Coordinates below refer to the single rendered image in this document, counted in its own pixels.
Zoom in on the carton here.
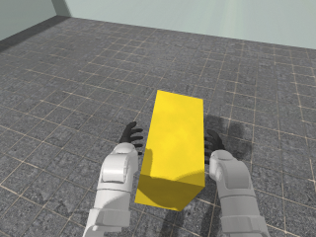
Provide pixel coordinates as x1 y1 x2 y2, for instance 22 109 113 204
134 90 205 211

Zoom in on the robot right forearm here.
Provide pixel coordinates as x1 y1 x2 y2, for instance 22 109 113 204
209 149 271 237

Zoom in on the robot left hand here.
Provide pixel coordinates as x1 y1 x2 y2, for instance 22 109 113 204
118 121 143 156

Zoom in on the robot right hand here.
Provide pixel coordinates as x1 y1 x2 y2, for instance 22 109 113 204
203 129 225 165

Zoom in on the robot left forearm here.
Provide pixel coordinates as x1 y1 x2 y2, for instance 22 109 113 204
82 142 138 237

